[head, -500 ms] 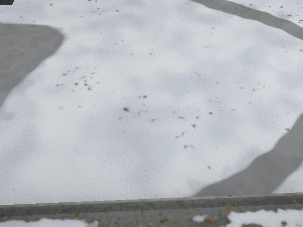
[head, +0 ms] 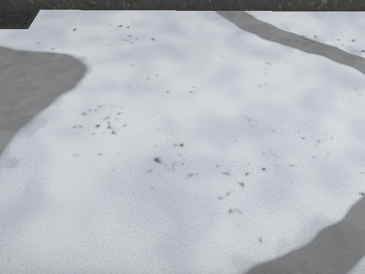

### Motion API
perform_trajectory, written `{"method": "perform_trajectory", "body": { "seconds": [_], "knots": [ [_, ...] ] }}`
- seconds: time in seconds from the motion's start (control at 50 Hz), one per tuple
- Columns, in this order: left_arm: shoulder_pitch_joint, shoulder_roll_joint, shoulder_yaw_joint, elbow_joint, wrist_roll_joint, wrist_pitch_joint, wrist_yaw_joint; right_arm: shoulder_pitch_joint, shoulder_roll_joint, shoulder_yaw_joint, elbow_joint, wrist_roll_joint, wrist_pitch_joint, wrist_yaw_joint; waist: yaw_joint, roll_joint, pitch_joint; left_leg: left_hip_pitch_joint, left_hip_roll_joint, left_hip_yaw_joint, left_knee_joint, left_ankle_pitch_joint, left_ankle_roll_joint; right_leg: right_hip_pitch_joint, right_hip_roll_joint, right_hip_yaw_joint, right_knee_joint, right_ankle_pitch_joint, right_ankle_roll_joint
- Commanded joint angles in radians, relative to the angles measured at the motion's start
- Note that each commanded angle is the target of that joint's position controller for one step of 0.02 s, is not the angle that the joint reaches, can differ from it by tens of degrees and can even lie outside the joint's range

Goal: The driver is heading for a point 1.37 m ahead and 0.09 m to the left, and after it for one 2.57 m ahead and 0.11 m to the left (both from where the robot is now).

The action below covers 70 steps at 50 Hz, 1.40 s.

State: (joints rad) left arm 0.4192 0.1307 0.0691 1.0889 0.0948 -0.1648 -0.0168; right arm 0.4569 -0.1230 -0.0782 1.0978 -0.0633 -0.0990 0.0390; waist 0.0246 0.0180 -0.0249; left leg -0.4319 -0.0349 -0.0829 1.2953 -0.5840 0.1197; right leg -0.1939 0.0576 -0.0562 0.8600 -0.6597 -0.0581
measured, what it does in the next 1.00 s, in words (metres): goes down: left foot 0.17 m lower, then right foot 0.17 m lower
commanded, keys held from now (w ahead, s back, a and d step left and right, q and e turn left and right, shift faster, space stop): w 1.00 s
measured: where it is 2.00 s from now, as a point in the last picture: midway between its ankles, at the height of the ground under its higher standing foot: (190, 203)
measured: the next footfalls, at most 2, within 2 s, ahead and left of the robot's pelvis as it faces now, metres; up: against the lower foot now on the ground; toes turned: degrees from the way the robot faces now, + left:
left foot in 0.26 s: +0.23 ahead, +0.10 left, -0.17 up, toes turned +1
right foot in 0.78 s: +0.54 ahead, -0.13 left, -0.34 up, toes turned -5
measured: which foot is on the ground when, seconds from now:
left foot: up 0.00-0.24, down 0.26-0.78, up 0.80-1.00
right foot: down 0.00-0.26, up 0.28-0.76, down 0.78-1.00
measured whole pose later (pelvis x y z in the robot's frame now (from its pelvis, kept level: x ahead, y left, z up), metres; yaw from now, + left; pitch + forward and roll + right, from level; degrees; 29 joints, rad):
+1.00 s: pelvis +0.54 -0.03 -0.30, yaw -1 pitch +0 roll -4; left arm 0.48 0.19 0.00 1.06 0.08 -0.12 -0.04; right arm 0.23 -0.25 -0.01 0.96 -0.12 -0.09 0.07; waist 0.03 0.07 0.00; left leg -0.77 0.12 -0.06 1.10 0.05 0.10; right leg -0.20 0.08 -0.11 0.56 -0.37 -0.08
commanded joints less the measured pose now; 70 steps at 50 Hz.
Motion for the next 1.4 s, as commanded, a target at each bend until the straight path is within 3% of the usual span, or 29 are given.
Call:
{"method": "perform_trajectory", "body": {
  "seconds": [0.02,0.08,0.12,0.2,0.26,0.28,0.3,0.32,0.34,0.38,0.44,0.48,0.52,0.58,0.7,0.74,0.78,0.8,0.84,0.9,0.94,1.12,1.18,1.2,1.22,1.28,1.3,1.34,1.4],
  "knots": [
    [0.339,0.083,-0.003,0.139,-0.017,0.033,-0.011,-0.310,-0.088,-0.010,-0.200,0.010,-0.039,-0.007,0.074,-0.013,0.237,-0.811,0.089,-0.047,0.089,0.109,-0.016,0.288,-0.421,0.562,-0.286,0.841,-0.315],
    [0.019,-0.102,-0.081,-0.028,-0.015,0.046,0.027,-0.156,-0.004,0.045,-0.129,-0.072,-0.006,-0.005,-0.041,-0.047,0.169,-0.235,0.151,0.002,-0.405,0.908,-0.003,-0.313,-0.141,0.162,-0.254,0.503,-0.148],
    [-0.044,0.027,-0.080,-0.072,0.035,0.023,0.012,-0.083,-0.003,0.052,-0.116,-0.033,-0.003,0.013,-0.097,-0.077,0.136,0.317,0.089,0.124,-0.461,1.209,-0.054,-0.758,-0.045,0.013,-0.217,0.238,-0.078],
    [0.128,0.169,-0.053,-0.015,-0.031,0.003,-0.019,-0.140,-0.145,0.036,-0.161,-0.043,0.025,0.001,-0.083,-0.002,0.183,0.374,0.068,0.167,-0.631,0.706,-0.140,-0.505,-0.122,0.166,0.002,0.289,-0.134],
    [0.148,0.179,-0.034,0.021,0.016,0.062,-0.098,0.311,-0.254,-0.014,0.014,-0.018,0.028,-0.009,-0.206,0.093,0.092,0.562,0.127,0.108,-1.015,0.797,0.002,-0.169,-0.070,0.243,0.646,0.731,-0.120],
    [0.318,0.040,-0.045,0.045,0.000,0.065,-0.117,0.449,-0.307,-0.019,0.037,-0.052,0.030,-0.003,-0.173,0.317,-0.196,1.029,0.288,-0.045,-0.563,1.502,0.263,-0.510,0.092,0.202,1.203,-0.034,-0.059],
    [0.244,0.017,-0.054,-0.046,-0.030,0.062,-0.123,0.477,-0.315,-0.011,0.048,-0.071,0.011,0.023,-0.166,0.159,-0.242,1.110,0.367,-0.296,-0.604,1.603,0.367,-0.813,0.137,0.190,1.374,-0.124,-0.025],
    [0.036,0.068,-0.040,-0.172,-0.060,0.054,-0.104,0.328,-0.367,-0.038,0.038,-0.070,-0.001,0.032,-0.184,0.106,-0.067,0.987,0.472,-0.492,-0.742,1.203,0.415,-1.091,0.096,0.180,1.316,-0.042,0.002],
    [-0.083,0.103,-0.040,-0.206,-0.045,0.056,-0.068,0.112,-0.240,-0.007,-0.004,-0.036,-0.001,0.030,-0.116,-0.069,0.056,0.730,0.455,-0.420,-0.861,0.576,0.294,-1.096,-0.064,0.230,1.027,0.204,-0.028],
    [-0.032,0.056,-0.059,-0.156,0.013,0.067,-0.027,-0.104,0.051,0.108,-0.072,-0.063,-0.005,0.006,0.033,-0.101,0.200,0.088,0.315,-0.242,-0.978,0.408,0.189,-0.746,-0.235,0.290,0.521,0.608,-0.105],
    [-0.119,0.045,-0.067,-0.157,0.010,0.100,-0.051,0.041,-0.038,0.110,-0.009,0.002,-0.038,-0.012,-0.034,0.039,0.156,-0.188,0.192,-0.109,-0.960,0.334,0.207,-0.481,-0.211,0.112,0.240,0.786,-0.040],
    [-0.073,0.045,-0.088,-0.161,0.010,0.083,-0.068,0.130,-0.113,0.109,0.014,-0.048,-0.050,-0.009,-0.020,0.007,0.097,-0.202,0.199,-0.115,-0.820,0.528,0.212,-0.438,-0.175,0.088,0.331,0.827,0.010],
    [-0.280,0.081,-0.093,-0.226,0.027,0.085,-0.056,0.318,-0.050,0.130,0.087,-0.024,-0.068,-0.049,-0.149,-0.023,0.118,0.306,0.260,-0.243,-0.704,0.468,0.208,-0.924,-0.243,0.218,0.020,1.024,0.052],
    [-0.328,0.104,-0.100,-0.247,0.013,0.090,-0.045,0.194,-0.051,0.148,0.023,-0.041,-0.044,-0.036,-0.095,0.019,0.097,-0.227,0.118,-0.081,-0.661,0.207,0.132,-0.328,-0.173,0.052,-0.145,1.313,0.023],
    [-0.538,0.144,-0.099,-0.325,0.009,0.107,-0.059,0.288,-0.127,0.114,0.045,-0.004,-0.011,-0.046,-0.217,0.015,0.210,0.279,0.216,-0.268,-0.515,0.310,0.151,-0.483,-0.169,0.083,-0.507,0.803,0.023],
    [-0.388,0.137,-0.092,-0.248,-0.010,0.081,-0.055,0.236,-0.142,0.097,0.033,-0.003,0.011,-0.029,-0.162,-0.016,0.130,0.249,0.133,-0.164,-0.330,0.417,0.102,-0.168,-0.144,0.028,-0.618,0.894,0.019],
    [0.275,0.280,-0.009,-0.038,-0.014,0.060,-0.044,0.222,-0.119,0.103,0.060,-0.071,0.036,0.061,0.111,-0.137,-0.012,-0.170,0.062,-0.061,0.175,0.514,-0.009,0.602,-0.200,0.015,-0.524,1.239,-0.101],
    [0.405,0.361,0.012,-0.016,-0.014,0.083,-0.062,0.362,-0.022,0.101,0.080,-0.018,0.034,0.096,0.081,-0.316,-0.306,-0.420,-0.051,0.063,0.704,-0.224,-0.090,1.006,-0.388,0.147,-0.157,1.713,-0.317],
    [0.304,0.340,0.025,-0.035,0.016,0.103,-0.065,-0.026,-0.129,0.079,-0.145,0.029,0.003,0.088,0.160,-0.114,-0.125,-0.861,-0.007,0.043,0.785,-0.170,-0.082,0.864,-0.501,0.411,-0.332,1.068,-0.360],
    [-0.095,0.026,-0.085,-0.140,0.019,0.058,-0.030,-0.058,-0.076,0.085,-0.141,-0.041,-0.016,0.011,-0.080,-0.003,0.156,-0.457,0.213,-0.085,0.052,0.480,0.037,-0.038,-0.327,0.247,-0.541,0.519,-0.231],
    [-0.065,0.074,-0.083,-0.122,-0.039,0.025,-0.015,-0.128,-0.054,0.087,-0.139,-0.060,0.009,0.020,-0.055,-0.048,0.184,-0.260,0.184,0.004,-0.214,0.644,0.007,-0.253,-0.282,0.187,-0.610,0.527,-0.269],
    [0.087,0.117,-0.106,-0.082,-0.003,0.016,-0.026,-0.361,-0.202,0.094,-0.280,-0.056,0.042,0.023,-0.009,-0.007,0.189,-0.094,0.165,0.023,-0.597,1.061,-0.065,-0.343,-0.237,0.237,-0.274,0.255,-0.196],
    [0.324,0.109,-0.100,-0.001,-0.027,0.041,0.030,-0.606,-0.155,0.120,-0.333,-0.042,0.036,0.030,0.166,-0.004,0.231,-0.354,0.194,0.010,-0.946,0.942,-0.096,0.135,-0.256,0.325,-0.118,0.291,-0.164],
    [0.185,0.190,-0.044,-0.018,-0.162,0.090,0.072,-0.694,-0.173,0.081,-0.364,0.186,0.017,0.035,0.157,-0.007,0.280,-0.286,0.148,-0.013,-0.939,0.927,-0.099,0.009,-0.215,0.298,-0.029,0.450,-0.119],
    [0.188,0.206,-0.043,-0.023,-0.148,0.115,0.076,-0.635,-0.164,0.091,-0.345,0.195,0.009,0.040,0.132,0.002,0.217,-0.198,0.131,0.021,-0.987,0.941,-0.099,0.038,-0.210,0.259,0.032,0.538,-0.112],
    [0.194,0.110,-0.037,0.009,-0.107,0.101,0.031,-0.053,-0.262,0.017,-0.146,0.121,0.033,0.021,-0.111,0.050,-0.060,0.586,0.152,0.084,-0.898,1.231,-0.008,-0.291,-0.086,0.158,0.609,0.527,-0.037],
    [0.245,0.013,-0.054,0.019,-0.140,0.073,0.020,0.175,-0.312,0.012,-0.082,0.067,0.041,0.010,-0.178,0.233,-0.258,1.076,0.335,-0.047,-0.568,1.579,0.127,-0.695,0.046,0.160,1.132,-0.255,0.033],
    [0.111,0.122,-0.041,-0.127,-0.198,0.022,0.026,0.162,-0.368,-0.017,-0.075,0.106,0.041,-0.011,-0.196,0.301,-0.480,1.169,0.510,-0.406,-0.678,0.929,0.272,-1.003,-0.048,0.245,1.228,-0.137,0.055],
    [-0.084,0.086,-0.035,-0.194,-0.156,0.072,0.076,-0.184,-0.224,0.025,-0.159,0.057,0.026,-0.030,-0.034,-0.075,-0.139,0.459,0.494,-0.511,-0.957,0.427,0.222,-0.880,-0.171,0.146,0.895,0.286,0.045]
  ]
}}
